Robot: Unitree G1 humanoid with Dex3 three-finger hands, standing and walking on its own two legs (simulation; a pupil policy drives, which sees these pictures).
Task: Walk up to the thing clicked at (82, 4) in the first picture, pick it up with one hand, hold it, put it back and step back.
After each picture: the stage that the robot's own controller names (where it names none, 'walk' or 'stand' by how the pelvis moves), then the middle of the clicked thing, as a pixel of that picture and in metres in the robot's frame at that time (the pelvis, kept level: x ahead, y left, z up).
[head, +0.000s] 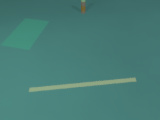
stand; (83, 5) +2.31 +0.01 -0.65
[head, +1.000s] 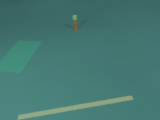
walk; (75, 23) +2.16 +0.30 -0.63
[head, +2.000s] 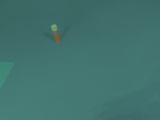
walk; (56, 34) +1.52 +0.48 -0.65
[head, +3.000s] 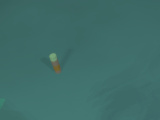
walk; (55, 63) +1.07 +0.40 -0.65
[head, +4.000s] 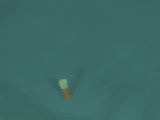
walk; (65, 90) +0.75 +0.27 -0.64
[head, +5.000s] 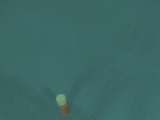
stand; (63, 105) +0.55 +0.22 -0.63
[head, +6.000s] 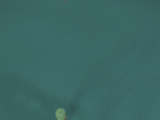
stand; (62, 119) +0.49 +0.20 -0.65
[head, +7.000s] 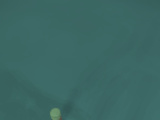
stand; (57, 119) +0.47 +0.22 -0.65
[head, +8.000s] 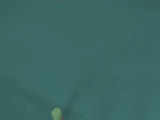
stand; (58, 119) +0.49 +0.23 -0.66
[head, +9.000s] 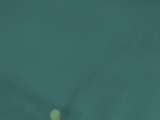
stand; out of the picture +0.48 +0.24 -0.66
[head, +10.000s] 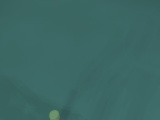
stand; out of the picture +0.47 +0.24 -0.66
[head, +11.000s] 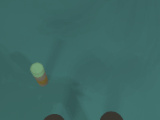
go down; (40, 75) +0.51 +0.23 -0.47
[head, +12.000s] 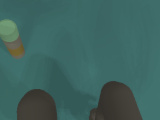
go down; (13, 42) +0.55 +0.27 -0.26
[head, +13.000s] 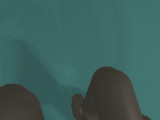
close in; out of the picture +0.54 +0.31 -0.19
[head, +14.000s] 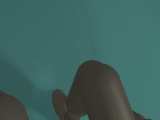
close; out of the picture +0.52 +0.34 -0.17
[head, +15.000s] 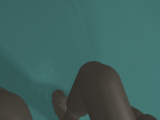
lift; out of the picture +0.48 +0.30 -0.17
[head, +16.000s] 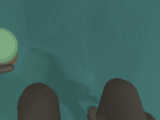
lift; (4, 52) +0.40 +0.26 -0.05
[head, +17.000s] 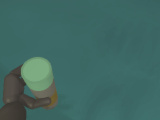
hold; (44, 88) +0.31 +0.15 +0.07
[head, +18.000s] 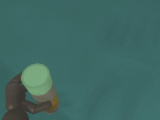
hold; (44, 93) +0.31 +0.15 +0.03
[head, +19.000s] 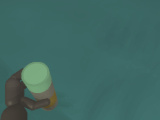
crouch; (43, 90) +0.32 +0.16 +0.03
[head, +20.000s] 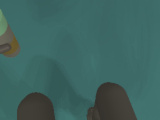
crouch; (1, 36) +0.49 +0.23 -0.05
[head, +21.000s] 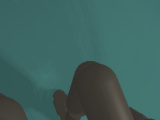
lower; out of the picture +0.47 +0.28 -0.18
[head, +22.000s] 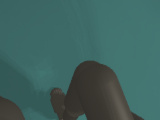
lower; out of the picture +0.49 +0.30 -0.18
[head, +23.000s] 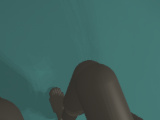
lower; out of the picture +0.49 +0.30 -0.18
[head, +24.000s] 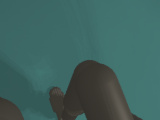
lower; out of the picture +0.49 +0.30 -0.18
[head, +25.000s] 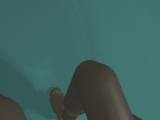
loosen; out of the picture +0.49 +0.29 -0.18
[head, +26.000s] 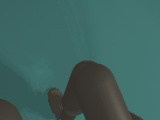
withdraw; out of the picture +0.49 +0.29 -0.19
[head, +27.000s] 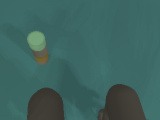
walk; (39, 50) +0.53 +0.21 -0.28
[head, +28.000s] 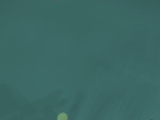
stand; out of the picture +0.45 +0.16 -0.59
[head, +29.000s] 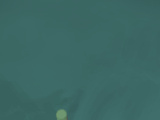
stand; out of the picture +0.46 +0.17 -0.60
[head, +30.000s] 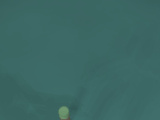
stand; (65, 118) +0.46 +0.17 -0.62
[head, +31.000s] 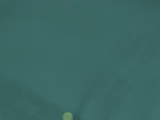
walk; out of the picture +0.47 +0.16 -0.66
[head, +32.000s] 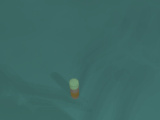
walk; (74, 89) +0.59 +0.10 -0.64
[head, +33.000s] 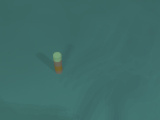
walk; (58, 63) +0.86 +0.20 -0.64
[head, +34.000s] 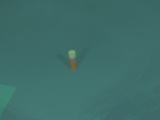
stand; (72, 61) +1.08 +0.18 -0.64
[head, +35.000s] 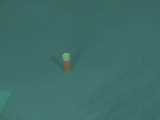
stand; (67, 63) +1.07 +0.21 -0.66
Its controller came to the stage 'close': yes
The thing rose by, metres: 0.69
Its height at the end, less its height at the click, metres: +0.00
